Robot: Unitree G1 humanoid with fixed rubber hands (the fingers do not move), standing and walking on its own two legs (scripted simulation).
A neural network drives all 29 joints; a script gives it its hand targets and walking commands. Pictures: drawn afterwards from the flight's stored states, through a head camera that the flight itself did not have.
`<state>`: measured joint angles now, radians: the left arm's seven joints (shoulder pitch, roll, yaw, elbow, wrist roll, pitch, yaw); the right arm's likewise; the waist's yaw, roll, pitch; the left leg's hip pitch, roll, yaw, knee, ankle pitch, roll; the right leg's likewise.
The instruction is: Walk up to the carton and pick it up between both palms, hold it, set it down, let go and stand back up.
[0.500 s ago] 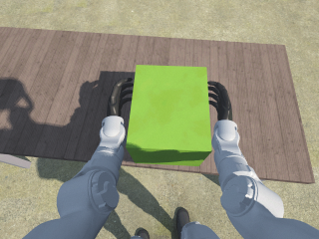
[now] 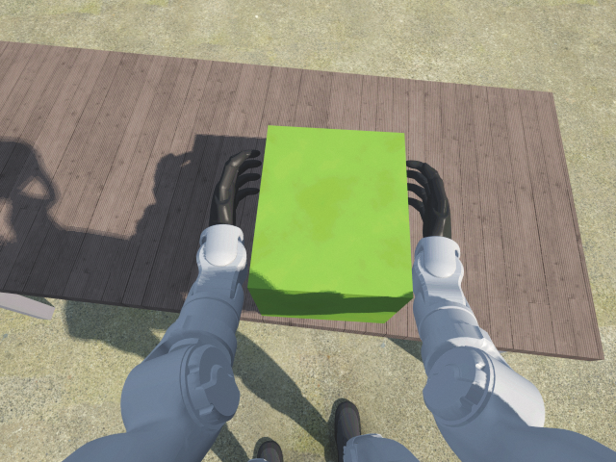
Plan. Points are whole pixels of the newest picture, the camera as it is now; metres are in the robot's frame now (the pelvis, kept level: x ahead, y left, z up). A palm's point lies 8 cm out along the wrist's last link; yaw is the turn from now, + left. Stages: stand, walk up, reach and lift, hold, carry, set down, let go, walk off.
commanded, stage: reach and lift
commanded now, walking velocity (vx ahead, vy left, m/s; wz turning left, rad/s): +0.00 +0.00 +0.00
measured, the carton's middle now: (329, 229) +0.41 -0.04 -0.05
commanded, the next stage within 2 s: none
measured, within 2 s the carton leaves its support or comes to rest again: leaves its support in 1.38 s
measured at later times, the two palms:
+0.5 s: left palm (227, 212) +0.43 +0.09 -0.01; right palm (433, 224) +0.39 -0.18 -0.02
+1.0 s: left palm (224, 220) +0.41 +0.10 +0.00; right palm (434, 228) +0.38 -0.18 -0.01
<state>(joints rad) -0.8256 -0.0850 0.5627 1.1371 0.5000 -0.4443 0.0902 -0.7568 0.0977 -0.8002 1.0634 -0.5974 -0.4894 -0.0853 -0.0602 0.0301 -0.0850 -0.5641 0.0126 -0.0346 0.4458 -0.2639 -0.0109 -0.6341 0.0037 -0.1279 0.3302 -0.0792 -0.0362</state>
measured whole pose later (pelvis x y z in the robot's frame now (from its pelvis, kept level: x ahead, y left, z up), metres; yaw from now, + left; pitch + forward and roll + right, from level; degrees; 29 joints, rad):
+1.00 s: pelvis -0.02 +0.00 +0.00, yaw +1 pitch +25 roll -1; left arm -0.83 -0.07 0.52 1.16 0.46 -0.49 0.12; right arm -0.77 0.07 -0.79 1.15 -0.59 -0.60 -0.12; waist -0.05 0.01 -0.14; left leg -0.64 0.01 -0.04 0.43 -0.22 -0.02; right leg -0.70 0.00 -0.13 0.30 -0.04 -0.04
